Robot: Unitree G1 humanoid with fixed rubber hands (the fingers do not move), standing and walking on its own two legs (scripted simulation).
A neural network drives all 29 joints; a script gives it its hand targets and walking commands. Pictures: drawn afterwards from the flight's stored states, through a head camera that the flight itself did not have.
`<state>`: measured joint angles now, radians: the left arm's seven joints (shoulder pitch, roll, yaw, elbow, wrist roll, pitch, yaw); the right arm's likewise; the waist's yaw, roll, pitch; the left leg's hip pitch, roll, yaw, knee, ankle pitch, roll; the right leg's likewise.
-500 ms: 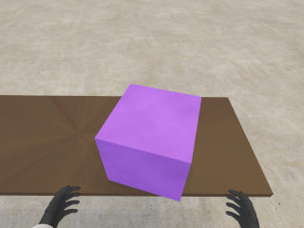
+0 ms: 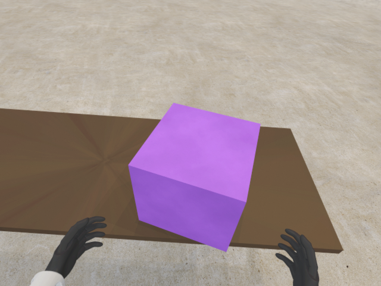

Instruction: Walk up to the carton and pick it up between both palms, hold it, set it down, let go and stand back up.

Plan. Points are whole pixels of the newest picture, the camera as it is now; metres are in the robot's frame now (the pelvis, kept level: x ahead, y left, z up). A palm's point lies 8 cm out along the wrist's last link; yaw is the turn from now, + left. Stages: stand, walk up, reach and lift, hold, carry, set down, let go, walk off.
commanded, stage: reach and lift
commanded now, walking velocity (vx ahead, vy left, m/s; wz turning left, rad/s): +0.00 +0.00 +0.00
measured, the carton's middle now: (198, 173) +0.43 +0.01 -0.03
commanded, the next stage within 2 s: none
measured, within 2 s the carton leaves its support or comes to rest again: neither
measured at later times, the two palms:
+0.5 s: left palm (83, 207) +0.25 +0.25 +0.05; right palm (306, 242) +0.22 -0.19 +0.04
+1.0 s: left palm (100, 166) +0.33 +0.23 +0.09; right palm (315, 208) +0.26 -0.21 +0.09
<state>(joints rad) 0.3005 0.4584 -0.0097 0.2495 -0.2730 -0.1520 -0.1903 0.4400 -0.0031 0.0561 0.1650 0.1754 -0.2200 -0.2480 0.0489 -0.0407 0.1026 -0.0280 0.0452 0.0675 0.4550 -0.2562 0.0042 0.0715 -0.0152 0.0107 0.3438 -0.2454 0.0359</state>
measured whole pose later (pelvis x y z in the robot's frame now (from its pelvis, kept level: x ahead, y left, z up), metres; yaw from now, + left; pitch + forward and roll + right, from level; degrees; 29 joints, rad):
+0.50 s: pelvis +0.01 -0.01 +0.00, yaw -1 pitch -8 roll +0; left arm 0.07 0.46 0.03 0.21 -0.30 0.06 -0.18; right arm 0.25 -0.06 0.05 0.01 0.20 0.08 -0.30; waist 0.02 -0.02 0.10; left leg -0.02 0.04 0.07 0.40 -0.24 -0.01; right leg 0.05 -0.02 0.03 0.34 -0.25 0.03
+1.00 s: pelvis +0.02 -0.01 +0.01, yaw -2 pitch -6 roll +0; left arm -0.15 0.44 0.11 0.20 -0.24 0.26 -0.20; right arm 0.07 -0.15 0.07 -0.05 0.27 0.17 -0.30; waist -0.02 -0.03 0.07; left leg -0.02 0.05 0.09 0.33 -0.21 -0.01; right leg 0.04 -0.01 0.05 0.27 -0.22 0.02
